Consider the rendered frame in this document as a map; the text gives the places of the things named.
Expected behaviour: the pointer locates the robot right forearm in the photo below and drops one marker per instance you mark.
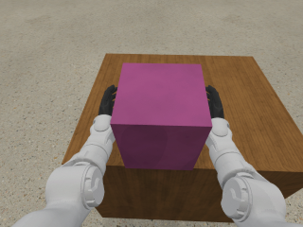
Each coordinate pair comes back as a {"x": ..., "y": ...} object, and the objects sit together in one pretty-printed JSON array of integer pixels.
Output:
[{"x": 225, "y": 156}]

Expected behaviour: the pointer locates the left robot hand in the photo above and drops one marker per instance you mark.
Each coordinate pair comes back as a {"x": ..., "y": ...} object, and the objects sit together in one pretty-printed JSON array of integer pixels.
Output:
[{"x": 107, "y": 103}]

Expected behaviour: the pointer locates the carton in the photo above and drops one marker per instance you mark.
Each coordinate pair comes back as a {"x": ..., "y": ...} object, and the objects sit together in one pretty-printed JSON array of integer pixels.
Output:
[{"x": 161, "y": 117}]

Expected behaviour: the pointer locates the robot left upper arm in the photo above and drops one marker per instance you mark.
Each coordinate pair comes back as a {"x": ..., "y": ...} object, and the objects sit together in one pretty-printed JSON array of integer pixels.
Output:
[{"x": 71, "y": 193}]

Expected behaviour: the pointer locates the right robot hand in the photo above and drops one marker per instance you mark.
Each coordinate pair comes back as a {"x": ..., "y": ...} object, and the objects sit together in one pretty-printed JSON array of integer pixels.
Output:
[{"x": 214, "y": 103}]

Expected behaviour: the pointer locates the pedestal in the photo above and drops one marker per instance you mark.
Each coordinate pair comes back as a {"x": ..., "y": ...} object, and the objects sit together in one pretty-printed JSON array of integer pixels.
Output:
[{"x": 262, "y": 130}]

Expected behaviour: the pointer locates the robot left forearm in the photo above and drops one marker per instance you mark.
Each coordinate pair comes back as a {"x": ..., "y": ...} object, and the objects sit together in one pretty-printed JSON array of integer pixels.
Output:
[{"x": 98, "y": 147}]

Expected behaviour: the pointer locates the robot right upper arm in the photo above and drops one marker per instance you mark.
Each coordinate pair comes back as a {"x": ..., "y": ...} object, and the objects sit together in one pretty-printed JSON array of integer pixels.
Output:
[{"x": 254, "y": 203}]

